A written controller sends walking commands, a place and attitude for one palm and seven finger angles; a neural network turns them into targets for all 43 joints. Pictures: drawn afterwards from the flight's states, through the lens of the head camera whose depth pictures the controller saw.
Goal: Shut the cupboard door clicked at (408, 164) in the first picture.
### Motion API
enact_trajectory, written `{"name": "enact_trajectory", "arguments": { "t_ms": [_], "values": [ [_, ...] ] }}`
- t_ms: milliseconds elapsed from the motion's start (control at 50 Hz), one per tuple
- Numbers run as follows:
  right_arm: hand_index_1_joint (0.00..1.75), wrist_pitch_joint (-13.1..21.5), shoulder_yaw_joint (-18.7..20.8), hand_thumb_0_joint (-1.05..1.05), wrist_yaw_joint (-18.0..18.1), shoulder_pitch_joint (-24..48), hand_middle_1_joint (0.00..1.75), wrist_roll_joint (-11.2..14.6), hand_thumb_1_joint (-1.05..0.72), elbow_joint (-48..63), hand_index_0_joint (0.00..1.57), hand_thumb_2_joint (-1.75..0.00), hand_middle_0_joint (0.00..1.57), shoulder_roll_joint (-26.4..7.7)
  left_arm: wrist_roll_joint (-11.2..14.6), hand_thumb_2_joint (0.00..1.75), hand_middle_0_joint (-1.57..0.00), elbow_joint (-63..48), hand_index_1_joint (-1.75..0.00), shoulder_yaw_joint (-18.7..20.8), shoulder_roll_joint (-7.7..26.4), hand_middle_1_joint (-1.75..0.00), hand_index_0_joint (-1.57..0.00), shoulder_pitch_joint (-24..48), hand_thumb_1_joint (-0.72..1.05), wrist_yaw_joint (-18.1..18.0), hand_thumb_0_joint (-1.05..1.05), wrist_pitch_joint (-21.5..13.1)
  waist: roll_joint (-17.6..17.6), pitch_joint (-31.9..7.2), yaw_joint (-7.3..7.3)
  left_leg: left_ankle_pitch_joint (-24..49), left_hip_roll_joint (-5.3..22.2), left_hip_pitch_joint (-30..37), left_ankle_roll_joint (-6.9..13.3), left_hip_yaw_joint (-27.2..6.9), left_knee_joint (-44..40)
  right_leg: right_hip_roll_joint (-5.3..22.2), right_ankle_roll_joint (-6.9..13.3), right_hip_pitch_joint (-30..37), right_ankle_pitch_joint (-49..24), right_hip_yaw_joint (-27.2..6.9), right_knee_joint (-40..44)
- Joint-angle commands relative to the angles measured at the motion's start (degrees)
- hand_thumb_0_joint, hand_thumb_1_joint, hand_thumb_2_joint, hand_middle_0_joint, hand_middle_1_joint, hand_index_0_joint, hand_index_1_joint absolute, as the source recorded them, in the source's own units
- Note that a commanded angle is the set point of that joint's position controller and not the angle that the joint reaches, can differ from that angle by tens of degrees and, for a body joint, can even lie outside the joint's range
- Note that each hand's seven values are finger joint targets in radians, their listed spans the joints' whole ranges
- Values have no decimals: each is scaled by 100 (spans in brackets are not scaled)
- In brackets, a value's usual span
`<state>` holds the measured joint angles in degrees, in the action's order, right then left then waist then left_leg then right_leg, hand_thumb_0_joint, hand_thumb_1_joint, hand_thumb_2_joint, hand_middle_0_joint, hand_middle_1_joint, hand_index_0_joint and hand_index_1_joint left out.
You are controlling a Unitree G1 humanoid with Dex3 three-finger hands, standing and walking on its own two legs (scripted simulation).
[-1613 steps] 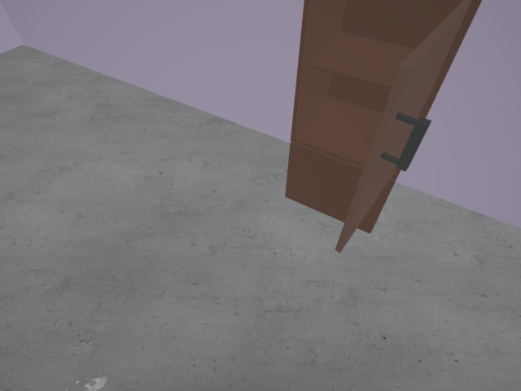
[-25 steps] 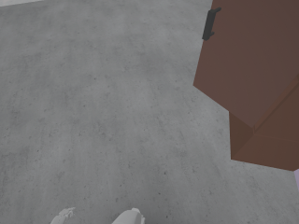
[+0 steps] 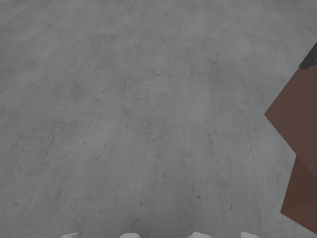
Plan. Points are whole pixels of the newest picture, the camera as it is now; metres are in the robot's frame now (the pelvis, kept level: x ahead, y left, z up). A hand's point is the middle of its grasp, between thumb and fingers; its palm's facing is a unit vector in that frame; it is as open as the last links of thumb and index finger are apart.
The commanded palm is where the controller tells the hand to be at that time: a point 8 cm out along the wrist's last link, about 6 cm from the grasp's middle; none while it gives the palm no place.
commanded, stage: walk to a spot facing it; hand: left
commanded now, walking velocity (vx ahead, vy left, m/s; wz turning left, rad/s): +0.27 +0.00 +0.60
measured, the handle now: out of the picture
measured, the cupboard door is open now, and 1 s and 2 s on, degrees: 53 53 53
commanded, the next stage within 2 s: turn to face it in 0.82 s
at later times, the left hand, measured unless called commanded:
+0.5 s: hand out of the picture +0.06 +0.25 -0.18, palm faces +0.34 -0.91 -0.24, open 7.4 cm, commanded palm none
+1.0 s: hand (75, 194) +0.24 +0.28 -0.15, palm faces +0.59 -0.78 -0.21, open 7.3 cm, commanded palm none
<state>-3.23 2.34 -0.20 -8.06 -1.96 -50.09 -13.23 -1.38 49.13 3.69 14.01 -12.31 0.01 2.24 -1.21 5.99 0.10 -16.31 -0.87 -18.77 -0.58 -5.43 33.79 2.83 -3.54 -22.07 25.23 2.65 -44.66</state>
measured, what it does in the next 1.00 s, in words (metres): walks ahead, turning left: right foot, then left foot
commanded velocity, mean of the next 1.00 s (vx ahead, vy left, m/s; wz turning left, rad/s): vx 0.17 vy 0.00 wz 0.46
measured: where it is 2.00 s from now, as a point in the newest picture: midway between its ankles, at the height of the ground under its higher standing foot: (138, 208)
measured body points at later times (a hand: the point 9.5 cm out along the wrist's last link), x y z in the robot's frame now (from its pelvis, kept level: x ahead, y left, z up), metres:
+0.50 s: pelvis +0.12 +0.05 -0.01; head +0.17 +0.08 +0.44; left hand +0.05 +0.30 -0.16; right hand +0.30 -0.16 -0.14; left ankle +0.12 +0.15 -0.73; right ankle +0.09 -0.11 -0.65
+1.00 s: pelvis +0.29 +0.09 +0.01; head +0.33 +0.12 +0.46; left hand +0.21 +0.32 -0.13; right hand +0.50 -0.08 -0.13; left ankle +0.23 +0.20 -0.68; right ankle +0.35 -0.03 -0.73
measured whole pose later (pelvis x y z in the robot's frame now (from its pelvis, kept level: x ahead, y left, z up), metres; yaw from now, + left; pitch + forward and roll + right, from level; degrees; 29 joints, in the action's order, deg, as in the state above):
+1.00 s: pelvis +0.29 +0.09 +0.01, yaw +37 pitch +1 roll +1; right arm -2.1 3.8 -1.3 -9.5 -1.1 -53.0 -13.5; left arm -1.9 50.6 2.5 10.0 -13.0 -1.1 -2.0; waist 1.2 5.4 -1.1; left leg -22.6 1.5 -28.0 -1.4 3.3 51.2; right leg 8.3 -2.0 -12.4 15.8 12.2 -28.0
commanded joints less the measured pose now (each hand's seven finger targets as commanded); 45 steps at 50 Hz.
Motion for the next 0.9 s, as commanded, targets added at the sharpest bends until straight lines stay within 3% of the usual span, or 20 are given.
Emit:
{"name": "enact_trajectory", "arguments": {
  "t_ms": [0,20,40,120,260,320,340,360,380,400,440,480,620,680,700,720,740,760,820,880],
  "values": [
    [30,132,255,0,3,368,30,104,-90,671,20,-90,20,-578,-175,90,-20,-104,-30,352,1117,-30,-20,-1536,90,-54,0,-272,1544,-442,625,-2346,-345,-2769,154,-13,1325,1388,597,2554,1763,-1974,3015],
    [30,175,230,0,-39,628,30,68,-90,791,20,-90,20,-544,-94,90,-20,-194,-30,334,1396,-30,-20,-1456,90,-98,0,-257,1803,-239,677,-2045,-358,-2802,16,248,2999,2513,1091,1977,2301,-3416,3884],
    [30,167,299,0,-76,510,30,21,-90,797,20,-90,20,-676,-57,90,-20,-299,-30,377,1335,-30,-20,-1053,90,-136,0,-329,1347,-286,329,-1500,61,-2657,39,-108,3828,2621,1331,1467,2441,-3580,3903],
    [30,163,277,0,-257,175,30,44,-90,477,20,-90,20,-417,-62,90,-20,-291,-30,242,678,-30,-20,-183,90,-121,0,-517,1090,-213,-149,-268,463,-1970,-95,348,3467,1684,893,1214,-349,-632,3339],
    [30,317,95,0,-338,753,30,72,-90,611,20,-90,20,-76,-62,90,-20,219,-30,332,908,-30,-20,-1198,90,-79,0,-548,1145,-366,374,-471,202,-1351,83,1294,705,1814,802,2531,-3311,518,2495],
    [30,413,175,0,-277,-215,30,29,-90,378,20,-90,20,-397,-15,90,-20,190,-30,371,1015,-30,-20,-903,90,-53,0,-534,1011,-865,-185,-90,-145,451,285,1575,-336,1645,551,2015,-3984,1099,1082],
    [30,444,287,0,-214,-1032,30,6,-90,154,20,-90,20,-826,23,90,-20,103,-30,345,911,-30,-20,-875,90,-15,0,-528,290,-1439,-596,219,157,2078,466,1057,-705,1489,330,1041,-3284,1236,-281],
    [30,473,526,0,-135,-1770,30,-64,-90,34,20,-90,20,-1696,74,90,-20,-240,-30,255,488,-30,-20,-770,90,89,0,-490,-1630,-1806,-936,659,2111,3481,1357,-2009,-1000,499,-70,-1338,547,1179,-2236],
    [30,419,552,0,-49,-2229,30,23,-90,-148,20,-90,20,-1892,21,90,-20,-650,-30,172,525,-30,-20,70,90,67,0,-456,-1021,-1672,-1153,1030,2672,3400,1784,-2744,-1485,399,45,-2138,1061,253,-2912],
    [30,446,477,0,-16,-1975,30,9,-90,-102,20,-90,20,-1744,2,90,-20,-733,-30,222,497,-30,-20,302,90,8,0,-478,-433,-1280,-948,63,2570,2434,1657,-2381,-1559,503,116,-2038,789,-36,-3043],
    [30,501,330,0,61,-1091,30,20,-90,125,20,-90,20,-1164,-23,90,-20,-505,-30,238,464,-30,-20,311,90,53,0,-405,-952,-520,-582,-796,1956,1121,1315,-1737,-1903,752,67,-1847,45,-306,-2624],
    [30,564,250,0,82,-691,30,6,-90,160,20,-90,20,-972,-41,90,-20,-309,-30,245,378,-30,-20,0,90,124,0,-326,-811,-463,-240,-216,1556,753,1171,-1167,-1928,635,12,-1428,-401,-236,-1961],
    [30,510,325,0,24,-542,30,29,-90,38,20,-90,20,-1012,-30,90,-20,-460,-30,172,356,-30,-20,170,90,155,0,-306,-508,-533,-64,-51,1144,358,1076,-771,-1715,94,-99,-181,-1100,128,361],
    [30,442,331,0,17,-287,30,79,-90,52,20,-90,20,-906,-26,90,-20,-286,-30,239,522,-30,-20,-486,90,118,0,-381,-271,-531,316,-109,804,-586,795,-592,-774,-83,-64,1529,-1453,202,1347],
    [30,455,295,0,-7,-303,30,135,-90,87,20,-90,20,-662,-47,90,-20,-156,-30,326,850,-30,-20,-1045,90,62,0,-461,609,-807,582,-622,304,-1270,512,-201,286,587,126,2589,-1035,-531,2065],
    [30,472,243,0,-26,-521,30,181,-90,203,20,-90,20,-258,-118,90,-20,-167,-30,436,1502,-30,-20,-1467,90,-28,0,-502,2265,-1256,726,-2013,-502,-2026,123,564,2317,2383,751,3200,-853,-2661,2939],
    [30,403,316,0,-25,-523,30,97,-90,225,20,-90,20,-480,-28,90,-20,-211,-30,382,1440,-30,-20,-1303,90,-68,0,-434,1609,-995,546,-2232,-149,-2082,110,242,3441,2771,1126,2508,-414,-2819,3199],
    [30,393,318,0,-24,-559,30,76,-90,178,20,-90,20,-425,-46,90,-20,-313,-30,360,1209,-30,-20,-868,90,-116,0,-440,1623,-856,321,-1680,66,-2141,90,127,4051,2612,1190,2020,-103,-2908,3190],
    [30,306,256,0,-131,-433,30,79,-90,22,20,-90,20,-259,-34,90,-20,-360,-30,198,558,-30,-20,-253,90,-162,0,-477,1165,-719,-23,-783,436,-1751,-57,299,3845,1940,971,1495,-2424,-707,2766],
    [30,213,171,0,-181,-318,30,91,-90,71,20,-90,20,-107,-35,90,-20,-232,-30,201,649,-30,-20,-415,90,-156,0,-503,1131,-850,-21,-728,370,-1434,-162,710,2692,1790,894,1779,-4359,250,2380]
  ]
}}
